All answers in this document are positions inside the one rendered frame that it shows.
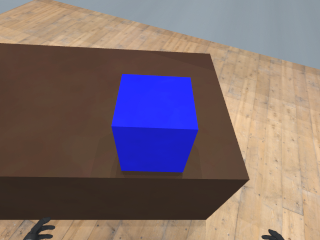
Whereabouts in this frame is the robot right hand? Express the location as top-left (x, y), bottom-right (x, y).
top-left (261, 229), bottom-right (285, 240)

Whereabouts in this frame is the carton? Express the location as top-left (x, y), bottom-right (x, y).
top-left (111, 74), bottom-right (199, 173)

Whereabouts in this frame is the robot left hand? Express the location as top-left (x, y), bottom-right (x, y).
top-left (23, 216), bottom-right (55, 240)

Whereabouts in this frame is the pedestal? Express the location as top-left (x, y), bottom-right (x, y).
top-left (0, 43), bottom-right (250, 220)

